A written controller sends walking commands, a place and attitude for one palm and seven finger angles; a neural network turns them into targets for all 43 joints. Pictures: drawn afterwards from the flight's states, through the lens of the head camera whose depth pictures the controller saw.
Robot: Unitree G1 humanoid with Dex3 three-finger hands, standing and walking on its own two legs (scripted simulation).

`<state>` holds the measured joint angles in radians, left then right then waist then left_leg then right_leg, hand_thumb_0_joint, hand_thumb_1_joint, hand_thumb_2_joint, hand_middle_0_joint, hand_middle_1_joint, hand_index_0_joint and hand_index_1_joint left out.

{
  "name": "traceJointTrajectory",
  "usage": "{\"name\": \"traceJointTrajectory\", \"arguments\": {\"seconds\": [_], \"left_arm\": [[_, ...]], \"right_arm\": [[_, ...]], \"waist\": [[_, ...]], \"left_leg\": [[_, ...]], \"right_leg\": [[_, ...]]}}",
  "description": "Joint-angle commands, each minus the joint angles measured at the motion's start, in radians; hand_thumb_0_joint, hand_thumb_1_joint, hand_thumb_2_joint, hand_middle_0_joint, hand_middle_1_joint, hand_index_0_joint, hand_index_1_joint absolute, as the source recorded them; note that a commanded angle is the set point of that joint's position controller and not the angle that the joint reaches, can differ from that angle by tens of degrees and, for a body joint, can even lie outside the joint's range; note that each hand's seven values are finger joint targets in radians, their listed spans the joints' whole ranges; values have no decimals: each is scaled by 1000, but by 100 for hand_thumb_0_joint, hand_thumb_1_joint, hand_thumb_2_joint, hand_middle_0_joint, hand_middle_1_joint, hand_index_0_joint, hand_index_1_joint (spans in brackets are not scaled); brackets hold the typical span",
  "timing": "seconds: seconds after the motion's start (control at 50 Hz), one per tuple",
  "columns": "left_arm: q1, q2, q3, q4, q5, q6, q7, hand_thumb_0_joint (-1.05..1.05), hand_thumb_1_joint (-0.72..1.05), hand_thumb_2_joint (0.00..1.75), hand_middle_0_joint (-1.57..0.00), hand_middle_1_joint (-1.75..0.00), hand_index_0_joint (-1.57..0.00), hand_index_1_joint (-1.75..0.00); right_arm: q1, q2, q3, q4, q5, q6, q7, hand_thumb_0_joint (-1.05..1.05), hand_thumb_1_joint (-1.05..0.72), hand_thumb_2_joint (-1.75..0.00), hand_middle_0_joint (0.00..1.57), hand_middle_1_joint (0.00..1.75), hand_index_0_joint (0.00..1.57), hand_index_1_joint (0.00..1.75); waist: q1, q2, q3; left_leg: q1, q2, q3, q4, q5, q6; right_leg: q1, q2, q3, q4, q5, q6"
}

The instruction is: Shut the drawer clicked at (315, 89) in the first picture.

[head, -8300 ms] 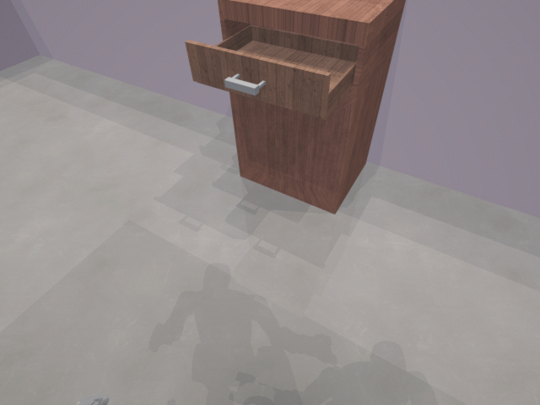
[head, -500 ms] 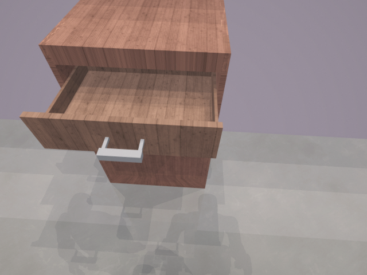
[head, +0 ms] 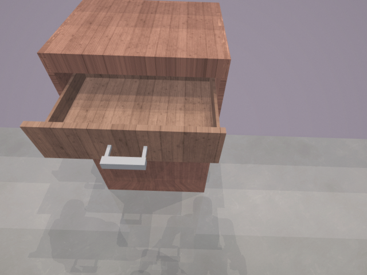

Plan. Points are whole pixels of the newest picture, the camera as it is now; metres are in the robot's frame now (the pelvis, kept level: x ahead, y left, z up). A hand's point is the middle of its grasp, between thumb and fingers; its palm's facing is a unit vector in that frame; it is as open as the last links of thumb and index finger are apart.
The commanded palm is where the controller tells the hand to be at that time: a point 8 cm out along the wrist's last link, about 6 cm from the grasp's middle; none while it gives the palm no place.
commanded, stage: look again from close up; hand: left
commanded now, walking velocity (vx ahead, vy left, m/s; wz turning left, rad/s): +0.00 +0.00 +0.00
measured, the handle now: (125, 156) +0.40 +0.18 -0.02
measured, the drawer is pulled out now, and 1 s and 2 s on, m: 0.23 0.23 0.23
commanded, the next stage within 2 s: shuffle to correct the standing spot in 0.44 s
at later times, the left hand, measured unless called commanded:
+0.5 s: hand out of the picture +0.01 +0.15 -0.17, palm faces +0.01 -0.98 -0.20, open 7.4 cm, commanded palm none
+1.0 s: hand out of the picture +0.02 +0.14 -0.18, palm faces +0.05 -0.98 -0.18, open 7.4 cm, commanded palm none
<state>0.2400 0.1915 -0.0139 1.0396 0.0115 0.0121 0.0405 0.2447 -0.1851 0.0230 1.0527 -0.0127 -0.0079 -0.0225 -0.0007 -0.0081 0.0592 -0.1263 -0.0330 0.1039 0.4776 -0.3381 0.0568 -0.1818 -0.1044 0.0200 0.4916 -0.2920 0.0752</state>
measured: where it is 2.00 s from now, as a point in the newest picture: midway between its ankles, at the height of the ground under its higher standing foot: outside the picture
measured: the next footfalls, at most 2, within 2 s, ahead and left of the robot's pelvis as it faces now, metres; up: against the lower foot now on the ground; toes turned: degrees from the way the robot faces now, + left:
none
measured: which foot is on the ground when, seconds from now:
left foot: down 0.00-1.00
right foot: down 0.00-1.00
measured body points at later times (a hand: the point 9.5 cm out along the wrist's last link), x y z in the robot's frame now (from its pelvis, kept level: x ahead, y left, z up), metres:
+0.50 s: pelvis +0.00 -0.03 +0.00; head +0.02 -0.03 +0.45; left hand +0.01 +0.20 -0.15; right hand +0.01 -0.26 -0.15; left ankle -0.05 +0.08 -0.74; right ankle -0.02 -0.18 -0.73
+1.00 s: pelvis +0.03 -0.03 +0.00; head +0.05 -0.02 +0.45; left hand +0.02 +0.19 -0.16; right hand +0.02 -0.25 -0.16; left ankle -0.05 +0.08 -0.73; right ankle -0.02 -0.18 -0.73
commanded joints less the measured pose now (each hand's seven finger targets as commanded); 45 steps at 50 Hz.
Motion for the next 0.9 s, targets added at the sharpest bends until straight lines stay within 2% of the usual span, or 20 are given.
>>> {"name": "traceJointTrajectory", "arguments": {"seconds": [0.0, 0.06, 0.14, 0.24, 0.3, 0.52, 0.56, 0.62, 0.68, 0.72, 0.76, 0.78, 0.8, 0.84, 0.88], "left_arm": [[57, 101, 25, -24, -2, -12, 3, 0, 90, 90, -20, -30, -20, -30], [57, 101, 26, -15, -2, -16, 3, 0, 90, 90, -20, -30, -20, -30], [64, 97, 26, -4, -2, -19, 4, 0, 90, 90, -20, -30, -20, -30], [70, 87, 25, 9, -2, -21, 4, 0, 90, 90, -20, -30, -20, -30], [73, 80, 24, 15, -1, -24, 3, 0, 90, 90, -20, -30, -20, -30], [86, 71, 23, 32, -1, -29, 1, 0, 90, 90, -20, -30, -20, -30], [98, 74, 27, 36, 3, -28, -3, 0, 90, 90, -20, -30, -20, -30], [102, 79, 35, 28, 10, -23, -12, 0, 90, 90, -20, -30, -20, -30], [124, 88, 45, 24, 11, -26, -18, 0, 90, 90, -20, -30, -20, -30], [139, 95, 52, 25, 9, -31, -18, 0, 90, 90, -20, -30, -20, -30], [148, 95, 57, 28, 7, -36, -16, 0, 90, 90, -20, -30, -20, -30], [146, 82, 55, 28, 7, -35, -14, 0, 90, 90, -20, -30, -20, -30], [135, 68, 51, 25, 7, -36, -10, 0, 90, 90, -20, -30, -20, -30], [128, 42, 44, 22, 3, -37, 0, 0, 90, 90, -20, -30, -20, -30], [140, 47, 44, 28, -5, -37, 10, 0, 90, 90, -20, -30, -20, -30]], "right_arm": [[36, -127, -30, -26, 1, -18, -6, 0, -90, -90, 20, 30, 20, 30], [45, -117, -30, -14, 1, -19, -6, 0, -90, -90, 20, 30, 20, 30], [50, -109, -30, 2, 2, -20, -8, 0, -90, -90, 20, 30, 20, 30], [52, -96, -31, 18, 3, -20, -9, 0, -90, -90, 20, 30, 20, 30], [50, -90, -31, 25, 4, -18, -9, 0, -90, -90, 20, 30, 20, 30], [57, -75, -28, 46, 4, -19, -8, 0, -90, -90, 20, 30, 20, 30], [73, -79, -28, 55, 1, -16, -4, 0, -90, -90, 20, 30, 20, 30], [76, -77, -33, 48, -4, -7, 2, 0, -90, -90, 20, 30, 20, 30], [86, -62, -35, 38, -5, -8, 5, 0, -90, -90, 20, 30, 20, 30], [93, -54, -32, 29, -6, -16, 5, 0, -90, -90, 20, 30, 20, 30], [111, -45, -29, 30, -5, -27, 2, 0, -90, -90, 20, 30, 20, 30], [118, -46, -29, 36, -3, -30, -3, 0, -90, -90, 20, 30, 20, 30], [138, -54, -28, 47, -3, -34, -7, 0, -90, -90, 20, 30, 20, 30], [172, -76, -29, 66, 0, -35, -22, 0, -90, -90, 20, 30, 20, 30], [151, -73, -32, 57, 5, -31, -32, 0, -90, -90, 20, 30, 20, 30]], "waist": [[7, 21, -18], [3, 1, -30], [2, 8, -46], [4, 19, -32], [4, -9, -7], [4, 1, -7], [5, -10, -20], [7, -12, 64], [10, -40, 99], [11, -68, 92], [7, -75, 42], [3, -40, 38], [-5, 12, 13], [-7, 97, -38], [4, 65, -22]], "left_leg": [[-23, 129, -113, -97, 431, -19], [-19, 126, -110, -94, 414, -21], [-1, 127, -100, -89, 422, -23], [-1, 128, -97, -96, 400, -24], [-11, 126, -97, -99, 359, -25], [-12, 130, -91, -120, 294, -32], [-18, 122, -82, -111, 152, -26], [-81, 106, -78, -98, -40, -18], [-117, 85, -60, -52, -72, -15], [-137, 68, -39, 6, -10, -20], [-115, 70, -34, 31, 96, -22], [-78, 83, -40, 15, 186, -22], [-30, 108, -61, 11, 352, -21], [43, 153, -80, 23, 726, -13], [38, 151, -78, 37, 880, -24]], "right_leg": [[31, -6, -11, -15, 274, -78], [42, -10, -9, -21, 305, -80], [49, -12, -6, -25, 336, -82], [41, -12, -2, -39, 330, -84], [30, -13, 3, -55, 334, -86], [23, -9, 15, -84, 305, -89], [27, -1, 8, -79, 161, -98], [-47, 7, 28, -97, -95, -116], [-70, -3, 56, -113, -164, -137], [-49, -23, 79, -101, -80, -154], [-8, -31, 63, -56, 92, -160], [-17, -17, 35, -18, 205, -150], [-17, 3, -9, 44, 331, -136], [-3, 25, -47, 98, 416, -112], [25, 13, -24, 71, 542, -102]]}}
